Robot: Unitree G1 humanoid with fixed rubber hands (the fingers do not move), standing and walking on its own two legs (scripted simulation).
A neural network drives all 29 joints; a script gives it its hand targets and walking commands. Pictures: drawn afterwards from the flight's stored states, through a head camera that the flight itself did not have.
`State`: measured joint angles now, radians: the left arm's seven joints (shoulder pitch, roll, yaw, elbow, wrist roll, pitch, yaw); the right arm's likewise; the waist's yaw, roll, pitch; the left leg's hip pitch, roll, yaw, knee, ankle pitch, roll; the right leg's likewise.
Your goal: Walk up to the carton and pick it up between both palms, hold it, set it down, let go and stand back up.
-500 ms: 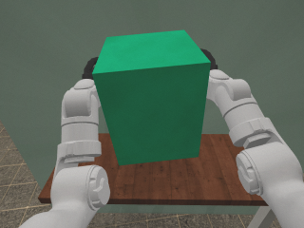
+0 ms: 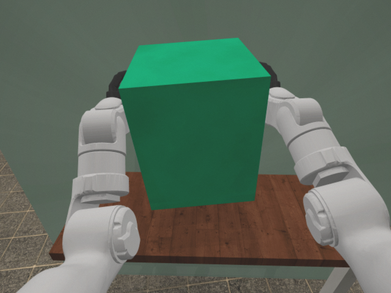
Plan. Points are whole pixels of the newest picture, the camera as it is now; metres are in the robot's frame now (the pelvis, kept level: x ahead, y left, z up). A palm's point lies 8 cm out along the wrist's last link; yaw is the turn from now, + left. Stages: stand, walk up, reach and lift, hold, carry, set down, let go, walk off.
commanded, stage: hold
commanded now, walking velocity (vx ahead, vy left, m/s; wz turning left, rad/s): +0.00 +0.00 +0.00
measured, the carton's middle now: (195, 121) +0.37 +0.01 +0.25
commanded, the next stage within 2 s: none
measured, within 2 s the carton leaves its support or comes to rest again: neither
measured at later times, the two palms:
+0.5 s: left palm (116, 107) +0.38 +0.16 +0.28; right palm (268, 99) +0.38 -0.14 +0.29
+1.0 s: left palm (116, 108) +0.37 +0.15 +0.28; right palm (269, 99) +0.37 -0.14 +0.29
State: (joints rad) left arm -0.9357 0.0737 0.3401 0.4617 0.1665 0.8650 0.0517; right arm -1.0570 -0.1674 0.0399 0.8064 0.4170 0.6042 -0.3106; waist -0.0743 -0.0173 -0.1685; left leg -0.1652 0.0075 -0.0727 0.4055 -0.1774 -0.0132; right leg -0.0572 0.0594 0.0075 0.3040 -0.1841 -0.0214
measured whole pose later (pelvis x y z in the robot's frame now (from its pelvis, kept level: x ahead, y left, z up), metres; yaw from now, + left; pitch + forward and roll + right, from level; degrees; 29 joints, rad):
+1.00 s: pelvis +0.00 +0.00 +0.00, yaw +0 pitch -4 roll -2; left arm -0.92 0.06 0.34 0.42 0.17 0.88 0.06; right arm -1.05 -0.17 0.05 0.79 0.43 0.61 -0.31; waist -0.08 -0.01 -0.16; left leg -0.16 0.01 -0.07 0.42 -0.19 -0.01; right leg -0.05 0.06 0.01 0.30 -0.19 -0.02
